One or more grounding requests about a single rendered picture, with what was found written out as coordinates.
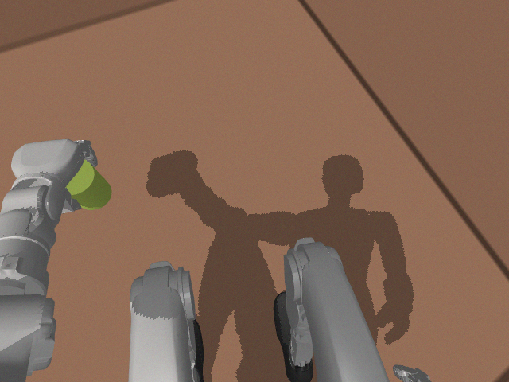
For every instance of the right robot hand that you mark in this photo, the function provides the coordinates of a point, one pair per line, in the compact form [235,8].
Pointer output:
[407,374]

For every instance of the right robot foot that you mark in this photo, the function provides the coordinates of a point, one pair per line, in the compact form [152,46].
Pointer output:
[294,373]

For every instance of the left robot hand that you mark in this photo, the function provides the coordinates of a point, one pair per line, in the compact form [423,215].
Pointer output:
[61,159]

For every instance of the left robot arm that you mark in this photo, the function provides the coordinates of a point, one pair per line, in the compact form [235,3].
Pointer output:
[30,212]

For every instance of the can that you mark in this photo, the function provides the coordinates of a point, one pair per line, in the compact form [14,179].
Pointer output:
[89,188]

